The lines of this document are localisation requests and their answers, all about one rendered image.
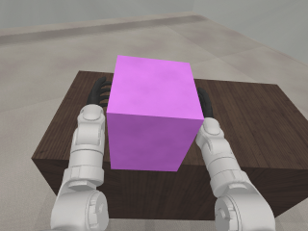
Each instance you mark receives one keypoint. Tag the left robot hand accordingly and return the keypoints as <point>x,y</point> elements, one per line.
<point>95,96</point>

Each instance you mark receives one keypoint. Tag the pedestal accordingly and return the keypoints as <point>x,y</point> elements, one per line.
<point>267,134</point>

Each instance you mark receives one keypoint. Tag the left robot upper arm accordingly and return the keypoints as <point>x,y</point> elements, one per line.
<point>80,211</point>

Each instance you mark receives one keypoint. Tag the carton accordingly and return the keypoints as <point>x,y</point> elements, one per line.
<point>153,114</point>

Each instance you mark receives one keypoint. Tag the right robot upper arm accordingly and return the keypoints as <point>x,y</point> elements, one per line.
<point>243,212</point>

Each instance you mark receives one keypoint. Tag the right robot forearm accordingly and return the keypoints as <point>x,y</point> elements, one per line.
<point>220,161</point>

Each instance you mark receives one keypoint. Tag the right robot hand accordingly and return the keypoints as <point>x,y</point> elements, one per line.
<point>205,103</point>

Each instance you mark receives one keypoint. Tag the left robot forearm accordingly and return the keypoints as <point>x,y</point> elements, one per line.
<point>84,172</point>

